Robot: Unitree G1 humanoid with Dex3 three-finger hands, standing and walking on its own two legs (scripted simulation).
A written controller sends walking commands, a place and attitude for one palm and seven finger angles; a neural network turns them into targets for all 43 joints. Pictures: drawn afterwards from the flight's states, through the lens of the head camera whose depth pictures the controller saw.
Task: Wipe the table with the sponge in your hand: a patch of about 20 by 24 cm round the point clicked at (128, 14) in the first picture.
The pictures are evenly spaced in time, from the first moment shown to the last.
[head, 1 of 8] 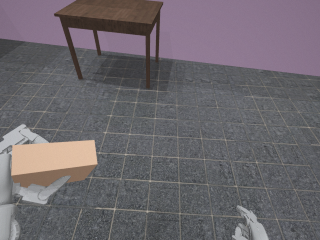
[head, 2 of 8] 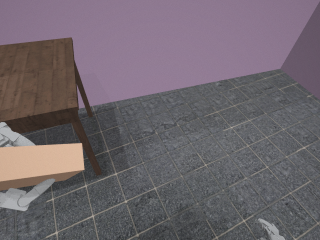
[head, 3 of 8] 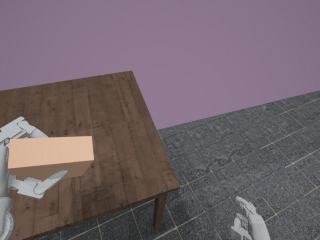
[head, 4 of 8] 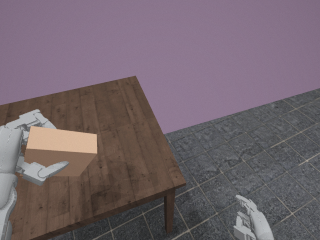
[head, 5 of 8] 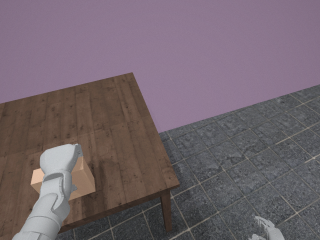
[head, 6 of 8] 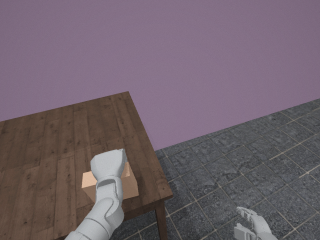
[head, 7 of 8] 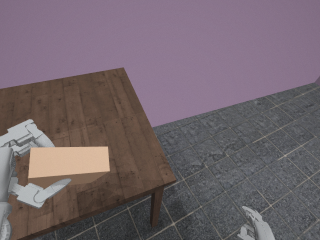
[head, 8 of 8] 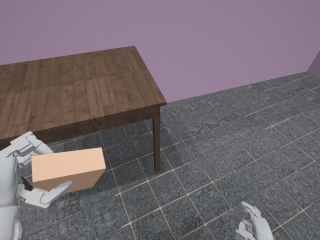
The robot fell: no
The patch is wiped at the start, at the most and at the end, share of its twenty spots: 0.00 1.00 1.00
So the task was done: yes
